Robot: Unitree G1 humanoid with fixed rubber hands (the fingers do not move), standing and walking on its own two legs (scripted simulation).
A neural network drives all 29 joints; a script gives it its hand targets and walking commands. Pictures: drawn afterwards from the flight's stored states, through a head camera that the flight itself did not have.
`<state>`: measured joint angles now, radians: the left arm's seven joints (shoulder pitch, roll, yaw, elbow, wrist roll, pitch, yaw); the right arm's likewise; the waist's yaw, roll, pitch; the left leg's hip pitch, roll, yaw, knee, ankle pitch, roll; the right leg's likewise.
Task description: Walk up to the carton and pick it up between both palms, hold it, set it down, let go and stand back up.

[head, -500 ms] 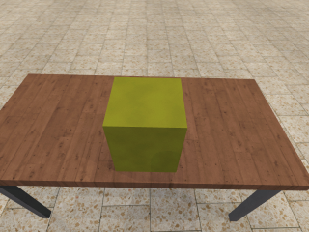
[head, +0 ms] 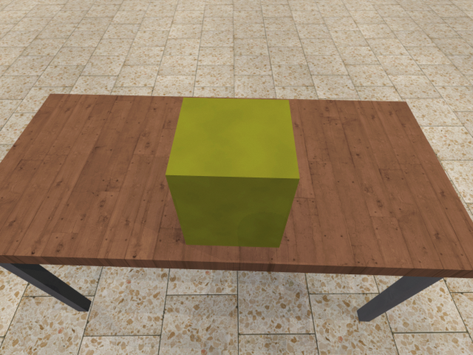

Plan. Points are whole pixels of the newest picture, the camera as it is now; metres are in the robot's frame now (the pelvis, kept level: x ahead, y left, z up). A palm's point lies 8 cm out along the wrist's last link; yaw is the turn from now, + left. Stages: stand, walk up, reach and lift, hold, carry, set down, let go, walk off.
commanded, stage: walk up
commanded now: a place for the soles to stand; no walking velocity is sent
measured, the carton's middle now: (234, 176) +0.45 +0.01 +0.00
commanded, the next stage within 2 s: reach and lift in 1.24 s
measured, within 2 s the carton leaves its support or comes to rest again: neither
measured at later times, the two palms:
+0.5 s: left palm out of the picture +0.02 +0.26 -0.14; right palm out of the picture +0.01 -0.22 -0.15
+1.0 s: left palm out of the picture -0.01 +0.25 -0.13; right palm out of the picture -0.01 -0.23 -0.14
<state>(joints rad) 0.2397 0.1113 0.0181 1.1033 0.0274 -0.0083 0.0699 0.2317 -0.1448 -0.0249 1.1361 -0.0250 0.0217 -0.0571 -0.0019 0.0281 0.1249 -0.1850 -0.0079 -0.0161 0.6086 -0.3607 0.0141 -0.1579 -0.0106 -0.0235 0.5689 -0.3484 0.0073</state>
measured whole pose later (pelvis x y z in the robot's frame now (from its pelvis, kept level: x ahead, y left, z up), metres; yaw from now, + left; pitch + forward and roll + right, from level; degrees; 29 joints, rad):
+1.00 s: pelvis -0.05 +0.01 +0.00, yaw +0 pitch -3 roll +0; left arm 0.26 0.20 -0.02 0.96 0.01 0.01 0.03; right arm 0.23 -0.23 0.01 1.01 -0.01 0.02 0.00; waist -0.01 0.02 0.07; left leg -0.27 -0.04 -0.01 0.60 -0.27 0.04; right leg -0.25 -0.02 0.01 0.59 -0.28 0.03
